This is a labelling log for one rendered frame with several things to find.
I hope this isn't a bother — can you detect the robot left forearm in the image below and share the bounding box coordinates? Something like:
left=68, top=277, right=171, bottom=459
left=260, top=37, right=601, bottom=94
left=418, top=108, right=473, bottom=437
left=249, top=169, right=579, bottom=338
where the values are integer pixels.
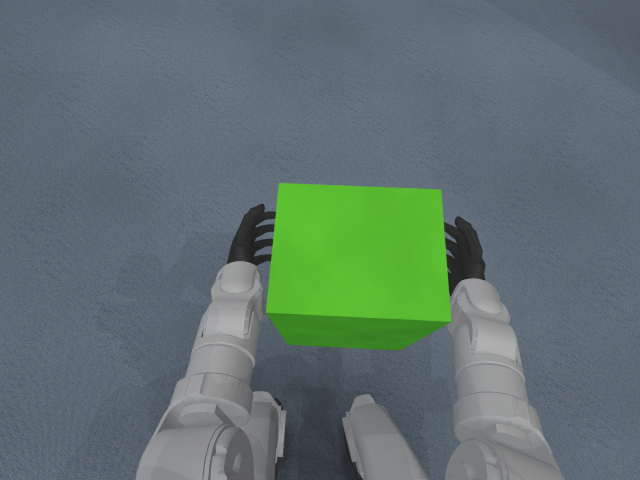
left=136, top=261, right=264, bottom=480

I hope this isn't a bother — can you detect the left robot shin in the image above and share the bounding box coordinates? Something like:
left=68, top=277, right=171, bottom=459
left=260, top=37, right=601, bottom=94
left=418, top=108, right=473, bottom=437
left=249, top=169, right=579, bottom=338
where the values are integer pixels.
left=252, top=391, right=278, bottom=465

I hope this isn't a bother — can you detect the robot right hand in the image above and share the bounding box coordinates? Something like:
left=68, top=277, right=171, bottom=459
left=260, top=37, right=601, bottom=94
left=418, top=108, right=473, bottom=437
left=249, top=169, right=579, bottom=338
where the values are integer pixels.
left=444, top=216, right=485, bottom=296

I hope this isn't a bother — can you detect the robot right forearm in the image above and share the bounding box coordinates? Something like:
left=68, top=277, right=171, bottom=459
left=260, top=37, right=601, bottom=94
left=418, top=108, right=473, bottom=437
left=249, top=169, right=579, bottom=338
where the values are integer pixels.
left=447, top=278, right=563, bottom=476

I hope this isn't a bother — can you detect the robot left hand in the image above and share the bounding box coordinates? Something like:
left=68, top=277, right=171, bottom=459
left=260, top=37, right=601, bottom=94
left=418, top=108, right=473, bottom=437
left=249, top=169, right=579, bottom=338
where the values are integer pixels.
left=227, top=204, right=276, bottom=266

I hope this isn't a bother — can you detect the robot right upper arm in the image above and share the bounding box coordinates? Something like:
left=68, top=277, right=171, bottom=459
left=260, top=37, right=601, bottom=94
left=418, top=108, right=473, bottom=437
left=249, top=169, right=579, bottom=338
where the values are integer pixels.
left=445, top=437, right=565, bottom=480

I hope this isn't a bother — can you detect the robot right thigh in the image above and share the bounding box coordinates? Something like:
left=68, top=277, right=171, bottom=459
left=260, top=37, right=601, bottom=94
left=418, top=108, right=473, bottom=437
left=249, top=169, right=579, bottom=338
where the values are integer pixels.
left=342, top=403, right=430, bottom=480

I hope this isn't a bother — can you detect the carton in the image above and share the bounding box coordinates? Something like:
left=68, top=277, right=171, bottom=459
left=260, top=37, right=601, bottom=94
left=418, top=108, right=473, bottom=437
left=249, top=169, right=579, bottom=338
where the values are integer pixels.
left=266, top=183, right=451, bottom=351

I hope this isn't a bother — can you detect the robot left upper arm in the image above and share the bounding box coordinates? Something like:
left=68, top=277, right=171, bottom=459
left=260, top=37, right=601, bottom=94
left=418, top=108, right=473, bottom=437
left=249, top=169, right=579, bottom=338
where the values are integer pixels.
left=137, top=423, right=255, bottom=480

